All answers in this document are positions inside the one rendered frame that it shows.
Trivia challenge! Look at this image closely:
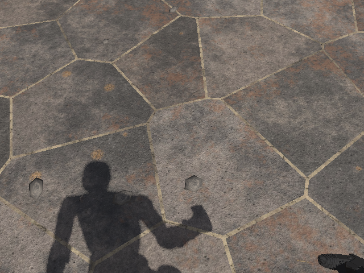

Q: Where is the right robot hand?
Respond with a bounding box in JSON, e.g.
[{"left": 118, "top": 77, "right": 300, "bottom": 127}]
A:
[{"left": 318, "top": 254, "right": 364, "bottom": 273}]

